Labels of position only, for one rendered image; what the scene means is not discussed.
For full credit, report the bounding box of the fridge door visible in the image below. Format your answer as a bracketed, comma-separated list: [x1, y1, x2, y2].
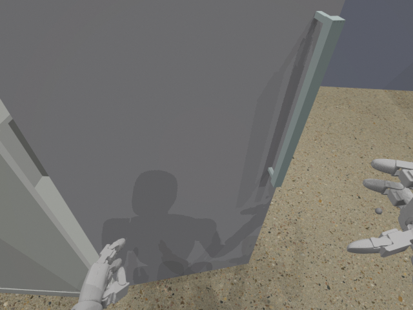
[0, 0, 345, 286]

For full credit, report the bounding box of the right robot hand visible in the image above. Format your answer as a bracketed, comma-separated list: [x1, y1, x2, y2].
[347, 159, 413, 258]

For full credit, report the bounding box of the handle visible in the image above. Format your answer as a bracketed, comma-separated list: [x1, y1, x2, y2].
[268, 11, 346, 188]

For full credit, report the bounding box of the left robot hand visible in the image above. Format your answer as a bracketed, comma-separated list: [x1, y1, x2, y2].
[78, 238, 129, 309]

